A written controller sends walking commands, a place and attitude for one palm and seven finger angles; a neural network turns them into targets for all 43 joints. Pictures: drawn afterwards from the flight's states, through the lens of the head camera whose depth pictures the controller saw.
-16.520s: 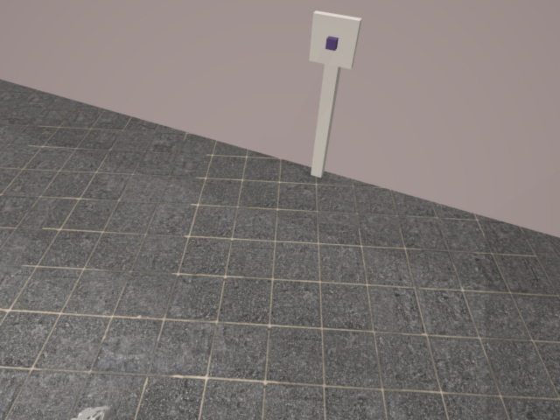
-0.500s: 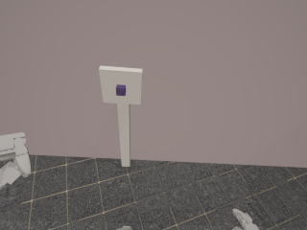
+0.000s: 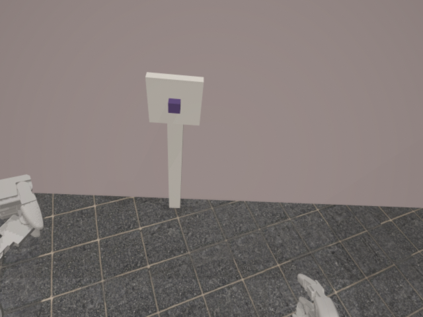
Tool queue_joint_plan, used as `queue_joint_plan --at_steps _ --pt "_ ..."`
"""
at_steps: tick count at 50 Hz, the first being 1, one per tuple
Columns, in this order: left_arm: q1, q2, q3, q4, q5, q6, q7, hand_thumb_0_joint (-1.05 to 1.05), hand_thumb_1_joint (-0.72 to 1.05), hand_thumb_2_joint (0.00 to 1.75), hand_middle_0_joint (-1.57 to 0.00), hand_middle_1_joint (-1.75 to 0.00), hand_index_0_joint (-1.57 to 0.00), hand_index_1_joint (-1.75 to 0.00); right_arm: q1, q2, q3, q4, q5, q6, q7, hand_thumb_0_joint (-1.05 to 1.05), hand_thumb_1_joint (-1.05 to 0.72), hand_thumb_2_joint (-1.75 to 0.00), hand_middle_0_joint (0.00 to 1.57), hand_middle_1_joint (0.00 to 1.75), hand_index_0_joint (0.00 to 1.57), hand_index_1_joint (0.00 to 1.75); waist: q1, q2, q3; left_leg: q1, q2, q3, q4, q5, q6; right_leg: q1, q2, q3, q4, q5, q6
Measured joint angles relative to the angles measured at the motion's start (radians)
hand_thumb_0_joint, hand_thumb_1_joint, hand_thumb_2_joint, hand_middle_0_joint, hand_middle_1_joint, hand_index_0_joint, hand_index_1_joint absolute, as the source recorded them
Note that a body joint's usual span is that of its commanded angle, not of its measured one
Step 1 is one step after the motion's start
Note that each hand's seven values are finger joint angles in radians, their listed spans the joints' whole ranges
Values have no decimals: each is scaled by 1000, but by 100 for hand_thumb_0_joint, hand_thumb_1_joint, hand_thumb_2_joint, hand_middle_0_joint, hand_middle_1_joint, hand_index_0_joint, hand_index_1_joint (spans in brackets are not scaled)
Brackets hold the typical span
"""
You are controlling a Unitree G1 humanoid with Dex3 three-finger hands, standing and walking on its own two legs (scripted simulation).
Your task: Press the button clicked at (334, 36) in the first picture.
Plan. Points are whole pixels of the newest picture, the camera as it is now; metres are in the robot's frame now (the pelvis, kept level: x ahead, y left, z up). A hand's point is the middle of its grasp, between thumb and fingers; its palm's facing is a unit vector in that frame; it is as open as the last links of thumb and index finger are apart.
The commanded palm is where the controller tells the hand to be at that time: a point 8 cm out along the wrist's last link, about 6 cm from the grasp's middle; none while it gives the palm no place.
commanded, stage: stop stepping back and stand still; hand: left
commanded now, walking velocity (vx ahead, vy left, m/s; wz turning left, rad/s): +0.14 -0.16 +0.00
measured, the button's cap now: (174, 105) +0.75 +0.15 -0.05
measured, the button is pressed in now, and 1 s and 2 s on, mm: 0 0 0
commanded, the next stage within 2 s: let the arm hang, fingers relaxed in 0.38 s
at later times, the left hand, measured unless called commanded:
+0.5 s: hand (58, 226) +0.20 +0.23 +0.15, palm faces +0.36 -0.84 -0.41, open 3.1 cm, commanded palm none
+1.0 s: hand out of the picture -0.10 +0.17 -0.18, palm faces +0.06 -0.97 -0.22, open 4.9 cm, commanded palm none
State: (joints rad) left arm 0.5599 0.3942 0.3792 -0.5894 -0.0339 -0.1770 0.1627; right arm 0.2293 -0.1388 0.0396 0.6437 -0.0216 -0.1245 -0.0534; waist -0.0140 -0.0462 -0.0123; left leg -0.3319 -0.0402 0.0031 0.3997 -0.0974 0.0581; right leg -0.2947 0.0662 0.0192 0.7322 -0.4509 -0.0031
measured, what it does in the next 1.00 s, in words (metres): steps on the spot: right foot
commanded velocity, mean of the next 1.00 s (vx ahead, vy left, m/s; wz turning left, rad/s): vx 0.01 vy -0.01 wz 0.00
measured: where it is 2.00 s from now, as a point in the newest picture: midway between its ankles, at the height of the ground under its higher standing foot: outside the picture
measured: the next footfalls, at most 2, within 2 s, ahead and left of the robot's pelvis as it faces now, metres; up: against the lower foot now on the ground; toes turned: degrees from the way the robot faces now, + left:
right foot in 0.18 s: -0.03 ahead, -0.08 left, +0.00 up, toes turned -4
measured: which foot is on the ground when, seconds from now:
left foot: down 0.00-1.00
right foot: up 0.00-0.16, down 0.18-1.00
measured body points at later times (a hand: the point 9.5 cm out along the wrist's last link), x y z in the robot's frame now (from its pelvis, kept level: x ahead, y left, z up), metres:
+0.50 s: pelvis +0.00 -0.01 -0.01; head -0.01 +0.00 +0.44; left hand +0.18 +0.27 +0.17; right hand +0.13 -0.26 -0.10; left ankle +0.05 +0.09 -0.74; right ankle -0.07 -0.08 -0.74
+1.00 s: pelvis -0.02 -0.02 -0.01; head +0.00 -0.01 +0.44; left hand -0.10 +0.22 -0.16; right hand -0.04 -0.24 -0.17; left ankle +0.05 +0.09 -0.74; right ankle -0.07 -0.08 -0.74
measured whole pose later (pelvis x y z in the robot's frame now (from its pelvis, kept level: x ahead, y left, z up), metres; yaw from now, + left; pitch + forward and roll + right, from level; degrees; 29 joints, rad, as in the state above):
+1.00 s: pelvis -0.02 -0.02 -0.01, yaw +2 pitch -3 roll -1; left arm 0.38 0.19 0.01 1.15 0.00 0.03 0.03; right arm 0.29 -0.14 0.00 1.11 -0.01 0.05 -0.04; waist 0.00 0.01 0.09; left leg -0.28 -0.02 -0.02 0.47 -0.14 0.03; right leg -0.06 0.08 -0.11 0.40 -0.30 -0.09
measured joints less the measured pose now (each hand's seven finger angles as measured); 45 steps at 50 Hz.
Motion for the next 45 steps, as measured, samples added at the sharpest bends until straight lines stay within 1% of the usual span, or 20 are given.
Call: queue_joint_plan --at_steps 3,6,9,10,12,14,16,18,20,24,25,26,28,29,32,35,38,39,41,45 --pt "83 8 -26 -54 -2 9 -6 2 89 90 -131 -150 -130 -150 20 12 12 -27 -4 -2 15 2 -90 -90 21 30 20 30 -12 13 -18 37 15 5 -102 39 -12 32 14 -43 -69 -9 -7" --pt "146 36 -38 -78 -10 22 -14 2 89 90 -131 -150 -130 -149 29 10 11 -46 -9 13 11 2 -90 -90 21 30 21 30 -18 25 -36 44 13 10 -145 54 -25 102 21 -84 -204 -8 -18" --pt "170 76 -10 -76 -21 39 -17 2 89 90 -131 -150 -130 -149 19 -3 4 -62 -7 39 1 1 -90 -90 21 30 21 30 -12 10 -42 2 -15 40 -100 70 -33 181 3 -88 -366 58 -41" --pt "158 74 -8 -60 -23 43 -20 2 89 90 -131 -150 -131 -149 6 -15 -3 -56 -7 48 -1 1 -90 -90 21 30 21 30 -8 23 -33 -19 -11 46 -58 68 -32 180 3 -91 -381 142 -55" --pt "128 60 -15 -19 -28 54 -23 2 88 90 -131 -150 -131 -149 -8 -39 -17 -28 -1 66 -4 1 -90 -90 21 30 21 30 -5 58 -24 -45 4 40 32 6 -42 177 16 -104 -348 185 -74" --pt "114 37 -22 7 -27 63 -20 2 88 90 -131 -150 -131 -149 5 -57 -27 -8 10 82 -5 1 -90 -90 21 30 20 30 4 74 -38 -69 16 29 138 -83 -56 178 25 -107 -316 150 -82" --pt "102 4 -32 23 -21 65 -13 2 88 90 -131 -150 -131 -149 26 -72 -34 10 19 87 -7 1 -90 -90 21 30 20 30 14 77 -56 -65 35 13 223 -115 -58 183 33 -104 -292 120 -84" --pt "76 -25 -48 41 -12 54 -5 2 88 90 -131 -150 -131 -149 49 -87 -39 23 24 80 -13 2 -90 -90 21 30 20 30 14 75 -67 -30 52 2 224 -145 -52 188 35 -110 -267 96 -82" --pt "36 -43 -60 62 -4 40 -2 2 88 90 -131 -150 -131 -149 56 -91 -43 40 24 69 -21 2 -90 -90 20 30 20 30 14 55 -57 -6 38 10 205 -165 -25 194 18 -114 -246 76 -75" --pt "10 -31 -42 66 1 11 -4 2 89 90 -131 -150 -131 -149 36 -83 -34 20 21 47 -24 2 -90 -90 20 30 20 30 6 21 -29 16 18 36 155 -128 -16 179 -10 -94 -222 66 -48" --pt "-17 -18 -58 119 13 -19 -19 2 89 90 -131 -150 -131 -149 25 -86 -41 35 22 18 -5 2 -90 -90 20 30 20 30 5 30 -28 3 18 35 149 -121 -15 156 -11 -96 -207 74 -43" --pt "-71 -5 -93 213 28 -16 -48 2 89 90 -131 -150 -130 -149 10 -98 -47 55 24 7 16 2 -90 -90 20 30 20 30 7 44 -27 -13 15 30 148 -113 -14 131 -13 -100 -185 82 -38" --pt "-190 1 -176 456 46 51 -101 1 89 90 -129 -149 -129 -148 -28 -128 -50 95 20 32 41 1 -90 -90 20 30 20 30 12 69 -28 -47 5 25 161 -104 -9 94 -21 -100 -156 72 -40" --pt "-241 -7 -211 590 52 89 -119 1 89 90 -128 -148 -128 -147 -47 -138 -49 114 17 49 48 1 -90 -90 20 30 20 30 11 75 -27 -62 -2 28 171 -104 -8 86 -26 -98 -155 54 -53" --pt "-338 -65 -296 972 62 175 -149 1 90 90 -122 -143 -122 -142 -88 -147 -48 166 10 88 53 1 -90 -90 20 30 20 30 -7 94 -1 -65 -1 23 182 -102 -12 82 -25 -104 -141 51 -71" --pt "-350 -124 -350 1233 58 214 -153 1 90 90 -114 -135 -114 -134 -83 -127 -45 207 7 117 48 1 -90 -90 20 30 20 30 -24 67 30 -36 -1 15 173 -98 -21 113 -23 -111 -150 56 -75" --pt "-324 -186 -382 1412 53 228 -143 2 90 90 -105 -125 -105 -125 -55 -99 -41 262 4 143 40 1 -90 -90 20 30 20 30 -24 31 57 -5 1 6 153 -90 -27 150 -18 -118 -179 65 -78" --pt "-314 -193 -378 1461 62 228 -122 2 90 90 -101 -123 -102 -121 -43 -88 -39 285 4 149 37 1 -90 -90 20 30 20 30 -19 22 65 3 4 1 143 -85 -28 162 -14 -121 -196 73 -79" --pt "-294 -193 -356 1536 42 222 -112 2 90 90 -94 -117 -94 -114 -17 -67 -34 330 5 159 32 1 -90 -90 20 30 20 30 -5 14 78 16 10 -10 123 -73 -31 184 -4 -130 -236 94 -82" --pt "-242 -184 -357 1646 38 208 -127 2 90 90 -80 -102 -80 -100 25 -35 -34 410 7 173 24 1 -90 -90 20 30 20 30 18 27 95 32 18 -23 92 -53 -35 218 9 -138 -303 131 -85"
